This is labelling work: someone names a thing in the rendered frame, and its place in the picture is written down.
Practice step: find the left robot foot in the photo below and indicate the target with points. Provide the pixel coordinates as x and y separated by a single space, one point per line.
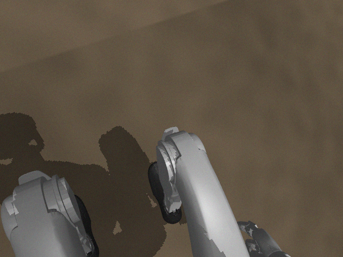
87 225

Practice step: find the right robot foot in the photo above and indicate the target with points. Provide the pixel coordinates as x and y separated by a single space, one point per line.
153 176

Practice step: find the right robot hand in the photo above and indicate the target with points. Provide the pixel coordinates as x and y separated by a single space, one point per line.
262 243

